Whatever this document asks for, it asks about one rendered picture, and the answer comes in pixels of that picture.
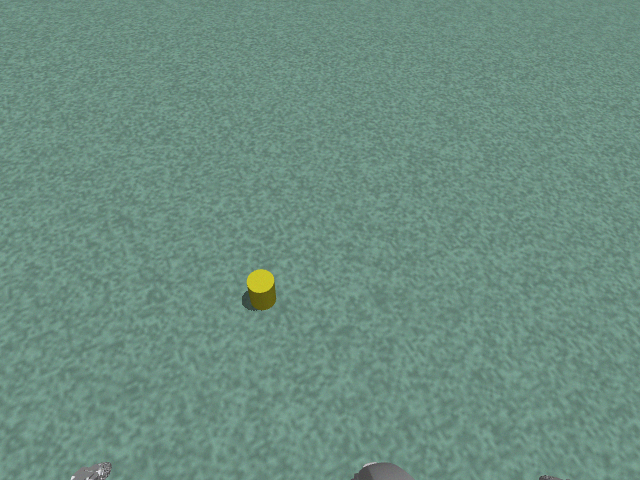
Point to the left robot hand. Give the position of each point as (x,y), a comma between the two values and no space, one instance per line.
(98,471)

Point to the can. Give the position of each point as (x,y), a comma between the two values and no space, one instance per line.
(261,288)

